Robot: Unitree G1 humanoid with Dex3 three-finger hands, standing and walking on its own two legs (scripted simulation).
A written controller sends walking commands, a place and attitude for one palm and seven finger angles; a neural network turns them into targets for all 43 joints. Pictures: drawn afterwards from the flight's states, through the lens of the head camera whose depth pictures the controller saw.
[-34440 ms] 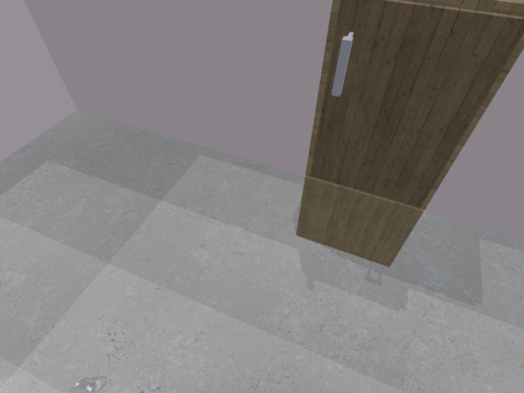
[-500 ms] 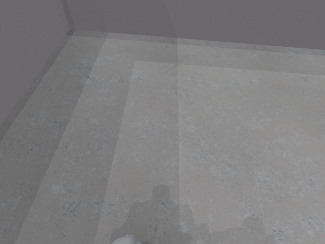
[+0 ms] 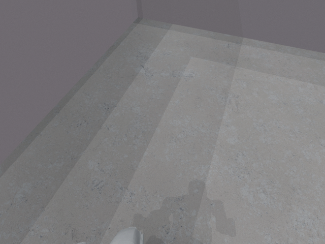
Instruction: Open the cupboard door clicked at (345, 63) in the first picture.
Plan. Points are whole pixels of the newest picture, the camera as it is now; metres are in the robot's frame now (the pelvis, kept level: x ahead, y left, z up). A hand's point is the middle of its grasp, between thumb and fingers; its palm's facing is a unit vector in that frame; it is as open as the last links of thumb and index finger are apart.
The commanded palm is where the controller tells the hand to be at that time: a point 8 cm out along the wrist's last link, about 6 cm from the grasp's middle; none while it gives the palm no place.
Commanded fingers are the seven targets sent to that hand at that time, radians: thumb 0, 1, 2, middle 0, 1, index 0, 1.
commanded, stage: turn to face it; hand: left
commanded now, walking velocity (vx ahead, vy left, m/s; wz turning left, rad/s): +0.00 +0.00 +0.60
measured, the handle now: out of the picture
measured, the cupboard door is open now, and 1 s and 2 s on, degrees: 44 44 44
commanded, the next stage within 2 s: none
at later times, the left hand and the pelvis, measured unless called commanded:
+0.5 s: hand out of the picture +0.06 +0.19 -0.16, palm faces +0.31 -0.90 -0.32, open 7.3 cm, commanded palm none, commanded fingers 0.00 0.90 0.90 -0.20 -0.30 -0.20 -0.30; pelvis +0.03 -0.04 -0.01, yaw +19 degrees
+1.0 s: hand out of the picture -0.02 +0.18 -0.17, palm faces +0.59 -0.76 -0.26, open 7.4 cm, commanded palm none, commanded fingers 0.00 0.90 0.90 -0.20 -0.30 -0.20 -0.30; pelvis +0.04 -0.04 +0.00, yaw +36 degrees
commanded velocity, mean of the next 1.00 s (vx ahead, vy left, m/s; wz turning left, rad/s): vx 0.00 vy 0.00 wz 0.60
